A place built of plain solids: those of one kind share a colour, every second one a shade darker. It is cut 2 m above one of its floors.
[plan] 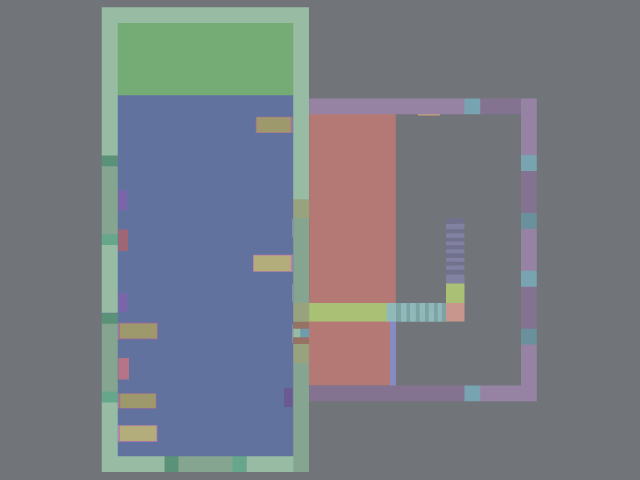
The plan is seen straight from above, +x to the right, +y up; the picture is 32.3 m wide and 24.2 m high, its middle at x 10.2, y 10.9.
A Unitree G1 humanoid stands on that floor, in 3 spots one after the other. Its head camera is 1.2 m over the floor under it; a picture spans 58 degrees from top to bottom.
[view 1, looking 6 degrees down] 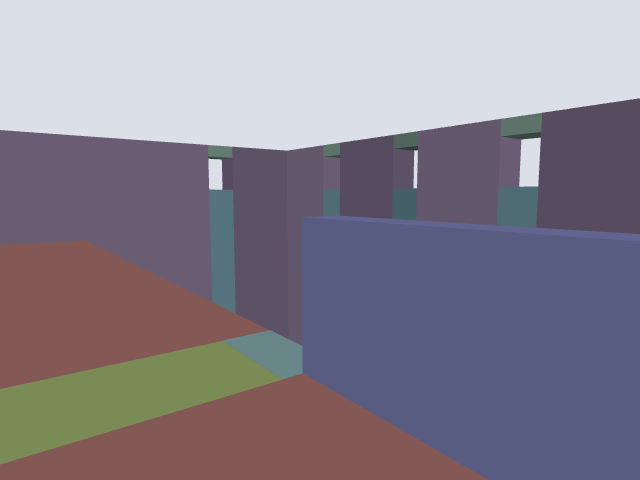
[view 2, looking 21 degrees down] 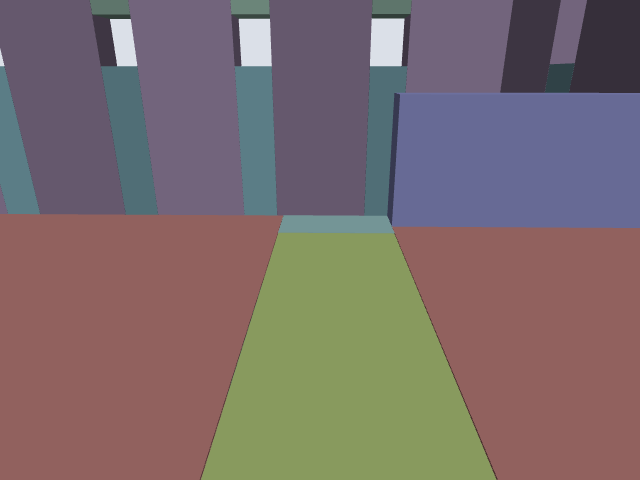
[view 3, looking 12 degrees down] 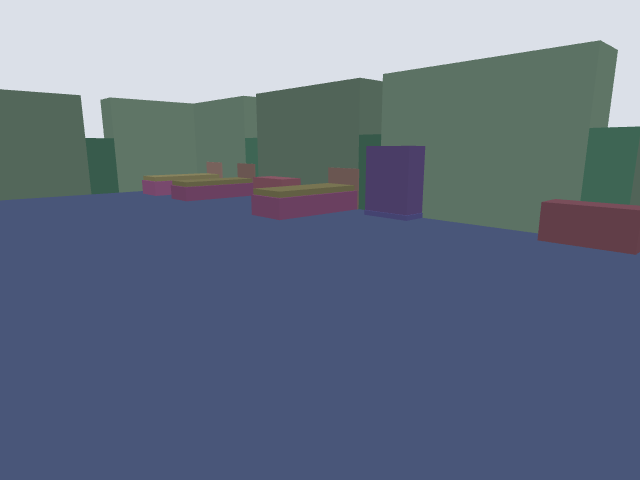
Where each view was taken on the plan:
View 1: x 12.13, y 4.47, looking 53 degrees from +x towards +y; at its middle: parapet_gallery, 2.67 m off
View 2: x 10.29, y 7.33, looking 1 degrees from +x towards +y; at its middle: floor_head_the_stone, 3.35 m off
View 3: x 6.45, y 12.48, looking -133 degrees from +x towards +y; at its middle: floor_dorter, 5.77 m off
